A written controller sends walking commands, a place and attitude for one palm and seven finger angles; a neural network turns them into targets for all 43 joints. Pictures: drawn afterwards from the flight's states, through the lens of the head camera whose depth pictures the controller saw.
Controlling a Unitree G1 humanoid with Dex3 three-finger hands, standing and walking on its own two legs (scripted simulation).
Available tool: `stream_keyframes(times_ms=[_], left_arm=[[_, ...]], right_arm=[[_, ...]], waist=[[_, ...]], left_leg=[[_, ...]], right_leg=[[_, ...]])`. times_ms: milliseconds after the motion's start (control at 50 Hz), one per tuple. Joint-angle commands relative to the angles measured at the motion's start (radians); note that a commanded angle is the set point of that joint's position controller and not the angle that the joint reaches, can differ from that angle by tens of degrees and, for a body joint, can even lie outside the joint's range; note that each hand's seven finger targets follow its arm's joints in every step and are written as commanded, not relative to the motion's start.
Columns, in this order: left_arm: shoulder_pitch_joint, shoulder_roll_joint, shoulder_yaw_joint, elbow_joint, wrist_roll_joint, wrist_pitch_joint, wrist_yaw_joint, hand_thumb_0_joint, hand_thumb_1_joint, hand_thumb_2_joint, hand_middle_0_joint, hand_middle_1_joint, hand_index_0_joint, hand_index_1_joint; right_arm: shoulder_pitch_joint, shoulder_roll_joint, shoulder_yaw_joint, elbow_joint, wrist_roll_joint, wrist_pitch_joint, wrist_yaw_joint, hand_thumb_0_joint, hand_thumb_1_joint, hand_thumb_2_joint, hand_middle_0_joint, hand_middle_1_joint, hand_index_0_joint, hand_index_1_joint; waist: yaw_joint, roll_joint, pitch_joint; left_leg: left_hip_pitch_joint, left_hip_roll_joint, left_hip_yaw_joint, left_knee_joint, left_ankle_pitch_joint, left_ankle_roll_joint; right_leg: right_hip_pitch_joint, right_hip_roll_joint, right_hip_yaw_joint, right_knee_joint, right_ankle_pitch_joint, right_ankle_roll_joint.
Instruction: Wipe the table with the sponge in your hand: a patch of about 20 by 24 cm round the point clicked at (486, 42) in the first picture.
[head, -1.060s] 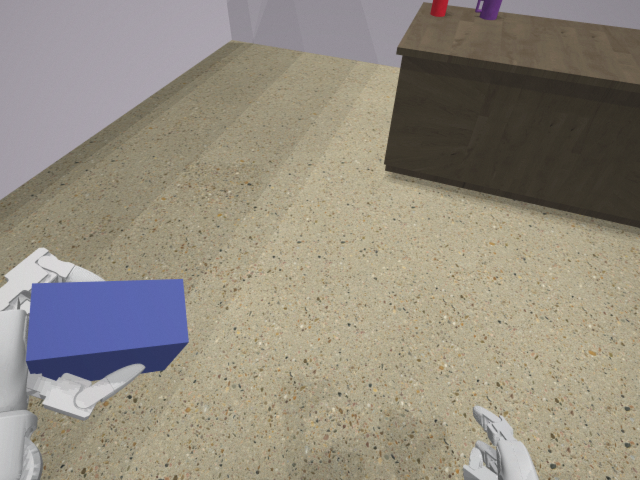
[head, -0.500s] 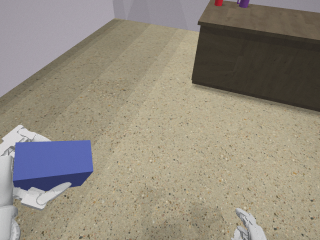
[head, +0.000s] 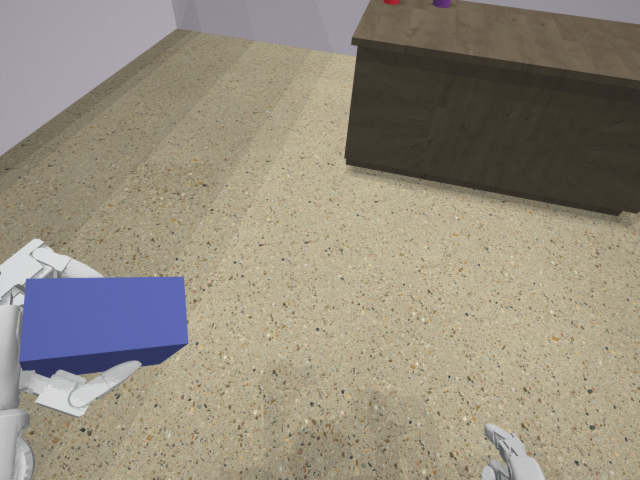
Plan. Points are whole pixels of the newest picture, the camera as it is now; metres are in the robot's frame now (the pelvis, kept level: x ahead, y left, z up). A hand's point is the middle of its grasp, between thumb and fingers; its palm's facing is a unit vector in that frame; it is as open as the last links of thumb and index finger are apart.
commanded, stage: walk to a spot facing it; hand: left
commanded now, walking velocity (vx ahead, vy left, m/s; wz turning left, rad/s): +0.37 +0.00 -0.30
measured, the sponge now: (127, 327) +0.22 +0.20 +0.14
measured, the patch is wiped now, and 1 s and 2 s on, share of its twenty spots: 0.00 0.00 0.00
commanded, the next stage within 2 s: none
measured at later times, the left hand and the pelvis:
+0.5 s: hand (260, 186) +0.41 +0.11 +0.17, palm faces +0.20 -0.81 -0.55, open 10.4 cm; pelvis +0.15 -0.08 -0.01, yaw -9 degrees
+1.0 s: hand (288, 112) +0.58 +0.09 +0.17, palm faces +0.32 -0.86 -0.40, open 10.4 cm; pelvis +0.32 -0.11 -0.01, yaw -9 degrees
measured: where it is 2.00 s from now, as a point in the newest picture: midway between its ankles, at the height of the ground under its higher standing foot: (392, 357)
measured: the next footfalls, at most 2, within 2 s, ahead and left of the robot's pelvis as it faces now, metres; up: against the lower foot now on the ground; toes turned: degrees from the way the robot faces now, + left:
right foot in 0.38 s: +0.23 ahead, -0.15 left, +0.00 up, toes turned -19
left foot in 0.96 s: +0.43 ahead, +0.00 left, +0.00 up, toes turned +4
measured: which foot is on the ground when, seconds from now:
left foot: down 0.00-0.40, up 0.42-0.94, down 0.96-1.00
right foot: down 0.00-0.02, up 0.04-0.36, down 0.38-0.98, up 1.00-1.00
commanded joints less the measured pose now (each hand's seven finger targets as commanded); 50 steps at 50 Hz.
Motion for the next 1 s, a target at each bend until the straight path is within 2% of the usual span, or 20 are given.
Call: stream_keyframes(times_ms=[0,40,100,160,240,320,340,360,380,400,420,460,560,800,860,900,920,940,960,980], left_arm=[[-0.118,0.162,0.126,-0.315,-0.021,-0.098,0.039,0.000,0.100,1.300,-1.200,-1.600,-1.200,-1.600],[-0.147,0.189,0.134,-0.277,-0.005,-0.094,0.031,0.000,0.100,1.300,-1.200,-1.600,-1.200,-1.600],[-0.134,0.125,0.074,-0.268,0.001,-0.069,0.021,0.000,0.100,1.300,-1.200,-1.600,-1.200,-1.600],[-0.094,0.132,0.096,-0.233,0.005,-0.053,0.015,0.000,0.100,1.300,-1.200,-1.600,-1.200,-1.600],[-0.069,0.178,0.154,-0.219,-0.008,-0.051,0.008,0.000,0.100,1.300,-1.200,-1.600,-1.200,-1.600],[-0.034,0.203,0.186,-0.232,-0.020,-0.045,0.004,0.000,0.100,1.300,-1.200,-1.600,-1.200,-1.600],[-0.031,0.209,0.188,-0.255,-0.016,-0.041,0.006,0.000,0.100,1.300,-1.200,-1.600,-1.200,-1.600],[-0.039,0.256,0.225,-0.274,-0.008,-0.043,0.013,0.000,0.100,1.300,-1.200,-1.600,-1.200,-1.600],[-0.034,0.296,0.281,-0.295,-0.024,-0.054,0.021,0.000,0.100,1.300,-1.200,-1.600,-1.200,-1.600],[-0.043,0.273,0.283,-0.295,-0.036,-0.064,0.019,0.000,0.100,1.300,-1.200,-1.600,-1.200,-1.600],[-0.029,0.287,0.289,-0.293,-0.037,-0.061,0.011,0.000,0.100,1.300,-1.200,-1.600,-1.200,-1.600],[0.054,0.267,0.288,-0.309,-0.029,-0.075,0.013,0.000,0.100,1.300,-1.200,-1.600,-1.200,-1.600],[0.031,0.228,0.255,-0.259,-0.039,-0.082,0.011,0.000,0.100,1.300,-1.200,-1.600,-1.200,-1.600],[-0.108,0.184,0.146,-0.213,-0.032,-0.049,0.032,0.000,0.100,1.300,-1.200,-1.600,-1.200,-1.600],[-0.176,0.205,0.146,-0.250,-0.029,-0.055,0.044,0.000,0.100,1.300,-1.200,-1.600,-1.200,-1.600],[-0.218,0.215,0.145,-0.291,-0.031,-0.063,0.053,0.000,0.100,1.300,-1.200,-1.600,-1.200,-1.600],[-0.207,0.214,0.142,-0.300,-0.033,-0.070,0.051,0.000,0.100,1.300,-1.200,-1.600,-1.200,-1.600],[-0.199,0.219,0.165,-0.340,-0.037,-0.083,0.054,0.000,0.100,1.300,-1.200,-1.600,-1.200,-1.600],[-0.198,0.236,0.173,-0.336,-0.043,-0.093,0.052,0.000,0.100,1.300,-1.200,-1.600,-1.200,-1.600],[-0.174,0.272,0.190,-0.258,-0.038,-0.081,0.042,0.000,0.100,1.300,-1.200,-1.600,-1.200,-1.600]], right_arm=[[-0.093,-0.096,-0.042,-0.176,0.013,-0.065,-0.012,0.000,-0.900,-0.900,0.200,0.300,0.200,0.300],[-0.110,-0.072,-0.030,-0.148,-0.002,-0.086,-0.003,0.000,-0.900,-0.900,0.200,0.300,0.200,0.300],[-0.074,-0.094,-0.046,-0.124,0.014,-0.097,0.010,0.000,-0.900,-0.900,0.200,0.300,0.200,0.300],[-0.062,-0.092,-0.050,-0.128,0.010,-0.099,0.011,0.000,-0.900,-0.900,0.200,0.300,0.200,0.300],[-0.081,-0.081,-0.048,-0.149,0.003,-0.097,0.009,0.000,-0.900,-0.900,0.200,0.300,0.200,0.300],[-0.106,-0.072,-0.049,-0.152,0.017,-0.085,0.009,0.000,-0.900,-0.900,0.200,0.300,0.200,0.300],[-0.106,-0.066,-0.050,-0.151,0.024,-0.082,0.016,0.000,-0.900,-0.900,0.200,0.300,0.200,0.300],[-0.105,-0.046,-0.054,-0.157,0.028,-0.076,0.024,0.000,-0.900,-0.900,0.200,0.300,0.200,0.300],[-0.139,-0.041,-0.046,-0.181,0.022,-0.077,0.027,0.000,-0.900,-0.900,0.200,0.300,0.200,0.300],[-0.123,-0.057,-0.054,-0.159,0.017,-0.074,0.033,0.000,-0.900,-0.900,0.200,0.300,0.200,0.300],[-0.121,-0.069,-0.066,-0.138,0.022,-0.063,0.040,0.000,-0.900,-0.900,0.200,0.300,0.200,0.300],[-0.149,-0.058,-0.050,-0.129,0.017,-0.036,0.045,0.000,-0.900,-0.900,0.200,0.300,0.200,0.300],[-0.131,-0.071,-0.059,-0.113,0.009,-0.005,0.037,0.000,-0.900,-0.900,0.200,0.300,0.200,0.300],[-0.110,-0.069,-0.054,-0.185,0.021,-0.025,0.011,0.000,-0.900,-0.900,0.200,0.300,0.200,0.300],[-0.104,-0.064,-0.050,-0.185,0.018,-0.037,0.003,0.000,-0.900,-0.900,0.200,0.300,0.200,0.300],[-0.074,-0.065,-0.055,-0.178,0.013,-0.045,-0.005,0.000,-0.900,-0.900,0.200,0.300,0.200,0.300],[-0.076,-0.079,-0.060,-0.185,0.014,-0.050,-0.009,0.000,-0.900,-0.900,0.200,0.300,0.200,0.300],[-0.079,-0.088,-0.060,-0.184,0.007,-0.055,-0.003,0.000,-0.900,-0.900,0.200,0.300,0.200,0.300],[-0.077,-0.062,-0.042,-0.191,0.009,-0.057,0.011,0.000,-0.900,-0.900,0.200,0.300,0.200,0.300],[-0.097,-0.069,-0.034,-0.172,0.003,-0.050,0.020,0.000,-0.900,-0.900,0.200,0.300,0.200,0.300]], waist=[[-0.019,0.370,-0.127],[-0.026,0.293,-0.036],[-0.020,0.227,0.006],[-0.020,0.238,0.008],[-0.028,0.264,-0.005],[0.006,0.216,-0.140],[0.017,0.122,-0.186],[0.016,-0.089,-0.249],[0.020,-0.223,-0.272],[0.008,-0.142,-0.273],[0.011,-0.100,-0.244],[0.003,0.021,-0.159],[-0.025,0.002,-0.096],[0.029,-0.101,-0.016],[0.027,-0.074,-0.039],[-0.014,-0.016,-0.132],[-0.032,0.093,-0.189],[-0.021,0.278,-0.269],[-0.008,0.325,-0.245],[-0.022,0.204,-0.177]], left_leg=[[0.451,0.376,-0.470,-0.295,0.101,0.185],[0.323,0.418,-0.490,-0.342,0.030,0.210],[0.306,0.322,-0.208,-0.296,0.208,0.159],[0.250,0.263,-0.059,-0.298,0.282,0.118],[0.243,0.265,0.007,-0.276,0.399,0.109],[0.176,0.213,0.104,0.081,0.510,0.087],[0.065,0.180,0.103,0.268,0.435,0.073],[-0.148,0.085,0.123,0.555,0.134,0.043],[-0.382,-0.026,0.017,0.789,-0.275,0.019],[-0.390,0.023,-0.127,0.859,-0.243,0.014],[-0.385,0.057,-0.160,0.883,-0.200,0.005],[-0.430,0.084,-0.155,0.887,-0.091,-0.020],[-0.438,0.103,-0.106,0.718,0.059,-0.041],[-0.304,0.036,0.076,0.135,0.060,0.004],[-0.166,-0.016,0.133,0.031,0.036,0.018],[0.101,-0.066,0.169,-0.099,0.150,0.039],[0.335,0.003,0.060,-0.119,0.234,0.079],[0.530,0.238,-0.290,-0.143,0.414,0.208],[0.595,0.408,-0.574,-0.176,0.584,0.312],[0.471,0.432,-0.597,-0.232,0.412,0.317]], right_leg=[[-0.409,-0.006,-0.054,0.410,-0.236,0.007],[-0.466,-0.086,0.000,0.566,-0.180,0.008],[-0.482,-0.114,-0.070,0.511,-0.056,0.027],[-0.380,-0.101,-0.150,0.359,0.024,0.036],[-0.249,-0.069,-0.228,0.136,0.072,0.031],[0.128,0.012,-0.294,-0.083,0.154,0.009],[0.280,-0.041,-0.202,-0.101,0.178,-0.022],[0.442,-0.241,0.115,-0.110,0.339,-0.117],[0.517,-0.417,0.482,-0.180,0.569,-0.223],[0.464,-0.437,0.461,-0.213,0.451,-0.200],[0.372,-0.439,0.440,-0.238,0.265,-0.185],[0.259,-0.407,0.316,-0.253,0.246,-0.189],[0.112,-0.332,0.066,-0.317,0.270,-0.149],[0.263,-0.320,0.006,-0.274,0.534,-0.128],[0.267,-0.312,-0.024,-0.158,0.700,-0.128],[0.195,-0.264,-0.095,0.091,0.780,-0.071],[0.038,-0.230,-0.124,0.281,0.674,-0.024],[-0.171,-0.111,-0.143,0.534,0.222,0.026],[-0.374,-0.035,-0.055,0.720,-0.261,0.025],[-0.414,-0.060,0.028,0.795,-0.250,0.007]])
